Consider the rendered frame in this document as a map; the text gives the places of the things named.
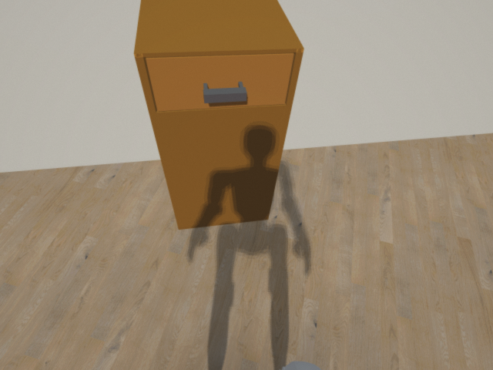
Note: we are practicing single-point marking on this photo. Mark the drawer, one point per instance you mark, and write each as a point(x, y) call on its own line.
point(177, 81)

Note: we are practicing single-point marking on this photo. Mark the cabinet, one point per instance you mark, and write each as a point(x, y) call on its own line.
point(220, 164)

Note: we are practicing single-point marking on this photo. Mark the handle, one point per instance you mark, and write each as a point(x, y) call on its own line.
point(224, 95)

